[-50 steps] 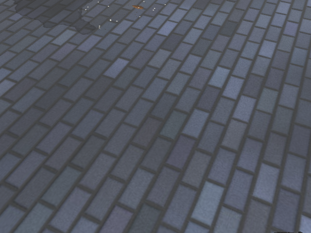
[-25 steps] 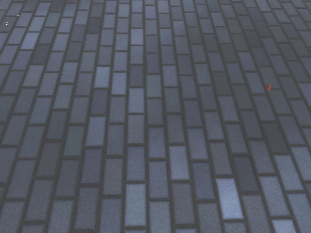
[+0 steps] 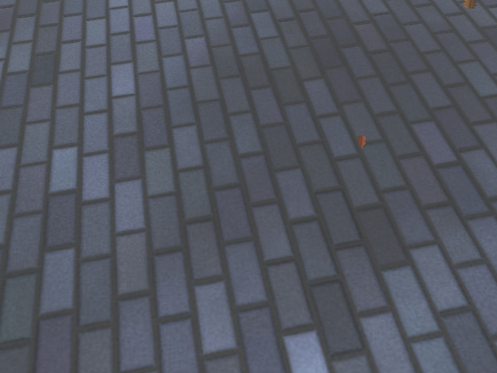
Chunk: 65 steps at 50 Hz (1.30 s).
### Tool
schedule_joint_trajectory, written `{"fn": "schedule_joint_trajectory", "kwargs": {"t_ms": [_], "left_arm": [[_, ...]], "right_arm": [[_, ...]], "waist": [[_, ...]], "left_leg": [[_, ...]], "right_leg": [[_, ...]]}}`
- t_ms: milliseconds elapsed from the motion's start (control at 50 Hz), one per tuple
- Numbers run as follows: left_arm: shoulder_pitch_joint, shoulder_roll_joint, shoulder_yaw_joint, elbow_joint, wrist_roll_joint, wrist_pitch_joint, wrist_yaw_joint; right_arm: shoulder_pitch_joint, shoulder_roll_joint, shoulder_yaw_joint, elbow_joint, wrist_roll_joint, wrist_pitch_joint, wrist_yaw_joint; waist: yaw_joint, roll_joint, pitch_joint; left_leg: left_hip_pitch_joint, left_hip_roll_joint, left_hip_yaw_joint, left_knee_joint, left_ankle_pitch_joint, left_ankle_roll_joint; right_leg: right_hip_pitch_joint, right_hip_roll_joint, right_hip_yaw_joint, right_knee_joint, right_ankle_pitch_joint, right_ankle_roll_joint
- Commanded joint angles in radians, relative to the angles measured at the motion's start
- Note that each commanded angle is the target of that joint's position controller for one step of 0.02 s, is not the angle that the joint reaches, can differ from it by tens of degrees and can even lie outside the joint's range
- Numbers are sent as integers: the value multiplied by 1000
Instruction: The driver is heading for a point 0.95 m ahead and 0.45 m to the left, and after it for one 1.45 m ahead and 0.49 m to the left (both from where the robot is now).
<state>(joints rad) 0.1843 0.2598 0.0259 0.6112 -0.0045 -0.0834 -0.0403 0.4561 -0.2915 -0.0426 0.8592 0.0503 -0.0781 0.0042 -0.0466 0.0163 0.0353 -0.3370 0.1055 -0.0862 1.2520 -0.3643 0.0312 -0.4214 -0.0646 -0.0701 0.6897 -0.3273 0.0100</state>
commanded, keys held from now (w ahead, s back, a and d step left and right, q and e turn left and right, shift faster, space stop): w+q+shift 1.00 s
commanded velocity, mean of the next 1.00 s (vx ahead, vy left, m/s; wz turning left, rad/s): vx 0.98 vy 0.00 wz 0.88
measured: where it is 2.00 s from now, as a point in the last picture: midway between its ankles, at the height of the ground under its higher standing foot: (78, 188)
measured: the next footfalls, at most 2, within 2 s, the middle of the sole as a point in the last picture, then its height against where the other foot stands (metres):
left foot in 0.36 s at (226, 359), level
right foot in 0.80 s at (222, 220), level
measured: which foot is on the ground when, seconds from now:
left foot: up 0.00-0.34, down 0.36-0.80, up 0.82-1.00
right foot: down 0.00-0.36, up 0.38-0.78, down 0.80-1.00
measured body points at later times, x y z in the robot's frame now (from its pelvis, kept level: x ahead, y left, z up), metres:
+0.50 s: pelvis +0.40 +0.04 -0.01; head +0.42 +0.04 +0.44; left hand +0.50 +0.33 -0.08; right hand +0.54 -0.21 -0.13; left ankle +0.45 +0.07 -0.72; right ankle +0.34 -0.19 -0.58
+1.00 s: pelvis +0.80 +0.15 +0.02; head +0.80 +0.17 +0.47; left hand +0.59 +0.38 -0.09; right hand +1.13 +0.13 -0.06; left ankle +0.71 +0.22 -0.61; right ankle +0.89 +0.06 -0.72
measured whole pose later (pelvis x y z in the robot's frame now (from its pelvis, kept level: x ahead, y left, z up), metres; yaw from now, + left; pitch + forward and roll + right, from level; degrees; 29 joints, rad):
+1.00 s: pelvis +0.80 +0.15 +0.02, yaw +54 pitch -1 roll -4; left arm 0.34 0.31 0.10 0.74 0.00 -0.11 -0.01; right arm 0.21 -0.33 -0.07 0.62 0.04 -0.01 0.01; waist 0.06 0.05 0.04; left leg -0.63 0.07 -0.03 1.33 -0.29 0.07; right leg -0.15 0.04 -0.07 0.43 -0.26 0.01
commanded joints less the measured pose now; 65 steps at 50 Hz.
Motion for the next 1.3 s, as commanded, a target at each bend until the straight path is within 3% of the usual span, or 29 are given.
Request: {"fn": "schedule_joint_trajectory", "kwargs": {"t_ms": [20,100,240,300,340,360,380,400,420,440,480,580,640,680,740,780,800,820,840,860,900,980,1080,1160,1200,1240,1260,1280,1300], "left_arm": [[159,96,45,40,24,-22,1],[83,35,42,90,15,-40,20],[134,145,63,131,24,-26,66],[157,248,84,135,23,5,92],[52,312,103,99,-2,20,88],[-21,279,95,43,-32,1,82],[-18,80,41,41,-17,-28,50],[123,-16,2,-27,-20,-67,39],[31,75,9,-61,-23,-101,30],[-63,117,22,-83,-35,-110,31],[-39,103,25,-65,-13,-98,36],[-148,79,28,-96,26,-50,54],[-306,21,15,-153,14,-49,46],[-323,55,37,-160,-13,-56,39],[-291,124,72,-151,-45,-66,39],[-49,188,114,-97,-54,-72,47],[196,213,119,-57,-48,-63,56],[273,296,120,-36,15,-61,44],[192,246,112,-51,20,-61,24],[117,145,94,-71,7,-51,30],[111,129,86,-19,15,-30,37],[100,72,64,70,-2,-45,30],[89,101,60,110,25,-42,41],[219,154,56,171,16,-31,50],[266,234,64,200,-6,-24,57],[252,296,68,219,-19,-6,64],[197,290,61,221,-22,-1,62],[184,235,45,201,-21,-4,62],[350,69,-2,186,18,-17,41]], "right_arm": [[-115,-65,-26,-137,-1,-8,0],[-115,-14,-26,-119,3,62,15],[-347,-25,-9,-226,-8,42,67],[-327,-79,-34,-250,13,35,82],[-19,-184,-85,-195,18,72,67],[180,-278,-135,-133,6,87,46],[186,-252,-113,-99,-2,91,27],[77,-227,-88,-162,-47,63,37],[65,-172,-78,-190,-58,31,40],[69,-125,-69,-184,-46,5,47],[-83,-127,-69,-214,-37,-22,52],[-112,-82,-50,-220,-16,-14,-3],[-102,-94,-56,-207,-7,7,-25],[-74,-111,-67,-189,-3,13,-27],[-73,-94,-74,-175,6,16,-35],[-124,-93,-73,-192,-17,22,-22],[-154,-32,-47,-225,-50,24,-9],[19,108,-9,-270,-5,18,-6],[43,21,-1,-266,54,20,-16],[-70,-62,-16,-256,28,29,-21],[-224,-92,-30,-281,-34,32,-12],[-253,-35,-23,-321,1,61,10],[-329,-59,-23,-335,-1,59,26],[-521,-1,6,-395,-25,25,61],[-524,-17,-4,-405,-35,0,78],[-336,-93,-44,-370,-39,0,71],[-163,-135,-65,-324,-45,7,52],[-31,-192,-77,-279,-71,22,26],[-51,-242,-53,-294,-123,17,5]], "waist": [[79,-200,-65],[22,-110,52],[43,-16,184],[-14,-85,68],[-198,-186,-86],[-284,-115,-164],[-208,192,-24],[-11,375,-189],[-58,188,-235],[-43,9,-146],[78,-129,-17],[62,-70,56],[-17,20,74],[-45,56,25],[-17,107,0],[133,117,-137],[240,69,-324],[118,-412,-447],[101,-518,-379],[138,-326,-214],[136,-45,-74],[76,-107,14],[71,-24,87],[128,36,185],[97,-15,128],[-41,-122,-7],[-158,-130,-83],[-203,-61,-188],[-44,260,-416]], "left_leg": [[-422,79,-34,127,200,21],[-436,84,-20,86,282,11],[-459,3,157,-335,473,63],[-210,-132,319,-416,415,110],[149,-167,289,-375,265,162],[471,-189,210,-508,361,211],[544,-104,-4,-617,371,268],[714,32,-529,-726,101,449],[695,100,-755,-944,-164,446],[602,94,-759,-1029,-245,368],[293,46,-672,-1024,-161,343],[-24,-99,-368,-1065,117,299],[-130,-165,-286,-1032,116,229],[-103,-146,-337,-999,42,199],[87,-98,-408,-879,90,164],[139,-117,-368,-603,373,109],[-26,-145,-299,-280,307,79],[-362,-265,-206,88,-272,42],[-535,-140,-138,233,-147,42],[-565,-101,-85,264,-33,31],[-482,-36,-45,173,48,32],[-470,57,-37,91,85,46],[-534,32,10,-35,325,26],[-415,-35,132,-390,415,53],[-186,-145,208,-525,415,72],[16,-203,192,-607,321,114],[221,-167,137,-731,466,153],[513,-21,-1,-725,773,185],[845,323,-352,-544,1547,319]], "right_leg": [[350,-238,348,-449,-121,-108],[285,-178,47,-523,182,-68],[389,-161,-214,-581,583,-24],[492,-164,-247,-380,1331,7],[442,-203,-213,-24,1619,-25],[265,-146,-186,275,1600,-33],[-33,56,-126,777,143,2],[-323,198,95,1055,-283,5],[-416,166,234,1018,-200,-48],[-408,116,238,878,-128,-97],[-289,57,255,693,-19,-72],[-136,15,185,318,106,41],[6,77,130,-23,331,82],[111,109,150,-120,419,101],[116,88,206,-203,362,86],[343,69,180,-187,268,38],[692,-50,282,-86,102,4],[966,-294,874,-327,-334,-139],[897,-372,1138,-438,-685,-190],[752,-317,955,-446,-608,-168],[519,-225,600,-418,-180,-127],[375,-176,323,-470,72,-110],[361,-117,42,-543,290,-75],[333,-125,-64,-546,647,-53],[350,-157,-69,-496,1103,-75],[454,-185,-54,-251,1370,-98],[408,-173,-57,-59,1340,-89],[227,-76,-44,270,865,-51],[-53,111,83,720,-345,-8]]}}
